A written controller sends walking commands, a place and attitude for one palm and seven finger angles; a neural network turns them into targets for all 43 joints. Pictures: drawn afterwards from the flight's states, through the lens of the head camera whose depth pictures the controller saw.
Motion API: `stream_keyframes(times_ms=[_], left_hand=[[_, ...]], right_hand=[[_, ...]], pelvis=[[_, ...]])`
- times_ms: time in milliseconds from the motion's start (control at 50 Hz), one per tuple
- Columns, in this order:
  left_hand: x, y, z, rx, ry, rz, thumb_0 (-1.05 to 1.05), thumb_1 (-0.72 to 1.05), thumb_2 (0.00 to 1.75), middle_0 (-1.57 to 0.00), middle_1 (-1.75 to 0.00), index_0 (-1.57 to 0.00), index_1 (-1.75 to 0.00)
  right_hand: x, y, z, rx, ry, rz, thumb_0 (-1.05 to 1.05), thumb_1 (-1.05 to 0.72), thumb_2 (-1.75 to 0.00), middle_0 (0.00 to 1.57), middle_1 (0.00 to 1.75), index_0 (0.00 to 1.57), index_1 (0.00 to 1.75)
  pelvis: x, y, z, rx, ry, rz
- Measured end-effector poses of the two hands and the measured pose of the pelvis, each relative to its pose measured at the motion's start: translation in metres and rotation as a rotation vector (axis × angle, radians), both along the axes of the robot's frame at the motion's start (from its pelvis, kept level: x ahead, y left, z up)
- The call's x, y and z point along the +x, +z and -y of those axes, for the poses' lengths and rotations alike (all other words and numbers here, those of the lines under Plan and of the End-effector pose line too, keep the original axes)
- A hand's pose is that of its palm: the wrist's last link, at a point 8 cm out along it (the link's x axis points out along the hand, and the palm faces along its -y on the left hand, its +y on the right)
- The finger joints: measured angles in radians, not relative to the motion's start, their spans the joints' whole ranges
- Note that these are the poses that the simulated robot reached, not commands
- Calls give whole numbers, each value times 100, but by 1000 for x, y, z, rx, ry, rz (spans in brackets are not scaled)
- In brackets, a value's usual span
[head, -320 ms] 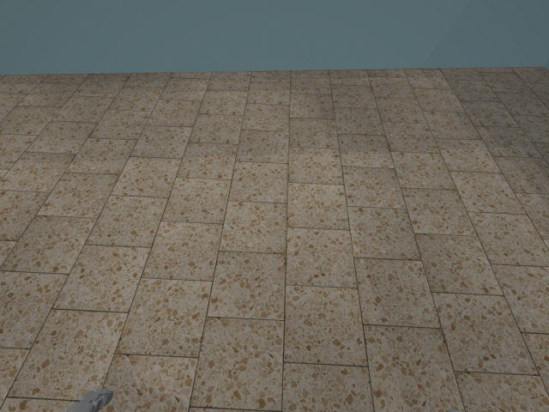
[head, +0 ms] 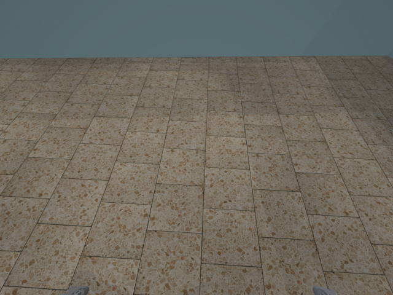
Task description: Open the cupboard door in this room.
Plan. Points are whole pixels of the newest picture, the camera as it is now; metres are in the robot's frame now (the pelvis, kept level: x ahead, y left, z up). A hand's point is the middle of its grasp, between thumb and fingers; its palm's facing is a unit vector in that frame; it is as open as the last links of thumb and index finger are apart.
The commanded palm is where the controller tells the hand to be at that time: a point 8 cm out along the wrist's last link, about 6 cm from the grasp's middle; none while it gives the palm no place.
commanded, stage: stand and wait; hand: left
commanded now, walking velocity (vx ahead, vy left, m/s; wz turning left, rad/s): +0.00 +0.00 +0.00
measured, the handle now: out of the picture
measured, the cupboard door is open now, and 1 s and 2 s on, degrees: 0 0 0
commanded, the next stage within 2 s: turn or walk to find it in 0.58 s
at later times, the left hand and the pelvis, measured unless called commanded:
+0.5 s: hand out of the picture +0.06 +0.24 -0.15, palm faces -0.03 -0.94 -0.34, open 7.4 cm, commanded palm none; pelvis -0.02 -0.01 +0.01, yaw +0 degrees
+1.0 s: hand out of the picture -0.01 +0.21 -0.19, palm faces +0.09 -0.97 -0.22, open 7.4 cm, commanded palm none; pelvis -0.05 +0.01 -0.01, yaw +7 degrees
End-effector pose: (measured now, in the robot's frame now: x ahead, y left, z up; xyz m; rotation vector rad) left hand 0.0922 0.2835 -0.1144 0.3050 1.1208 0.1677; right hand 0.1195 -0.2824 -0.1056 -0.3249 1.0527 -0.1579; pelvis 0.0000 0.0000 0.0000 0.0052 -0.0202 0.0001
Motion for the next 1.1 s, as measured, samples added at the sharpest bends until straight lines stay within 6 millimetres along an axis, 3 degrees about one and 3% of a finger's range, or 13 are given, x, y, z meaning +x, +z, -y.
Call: stream_keyframes(times_ms=[180,320,720,820,940,1020,1100], left_hand=[[-28,-3,0,9,19,-74,1,90,89,-21,-30,-21,-30],[-39,0,0,19,24,-85,1,90,89,-21,-30,-21,-30],[-51,2,8,15,27,-59,1,90,89,-21,-30,-21,-30],[-68,-8,17,-9,64,-83,1,90,89,-21,-30,-20,-30],[-99,-31,25,-75,119,-122,1,90,89,-21,-30,-20,-30],[-118,-47,20,-121,170,-142,1,90,89,-21,-30,-21,-30],[-131,-43,15,-135,201,-174,1,90,89,-21,-30,-20,-30]], right_hand=[[-34,-4,16,-18,-34,-86,1,-90,-90,20,30,20,30],[-57,-7,23,-18,-56,-123,1,-90,-90,20,30,20,30],[-88,-11,24,-1,-58,-152,1,-90,-90,20,30,20,30],[-97,-21,9,23,-39,-199,1,-90,-90,20,30,20,30],[-109,-33,-22,49,-19,-260,1,-90,-90,20,30,20,30],[-114,-32,-46,52,-2,-275,1,-90,-90,20,30,20,30],[-119,-25,-65,61,4,-271,1,-90,-90,20,30,20,30]], pelvis=[[-7,2,6,-1,-2,5],[-14,4,9,-1,-3,17],[-36,4,14,-1,12,18],[-41,0,13,-6,40,0],[-46,-10,1,-31,98,-5],[-48,-14,-12,-15,124,0],[-52,-6,-20,-27,143,-15]])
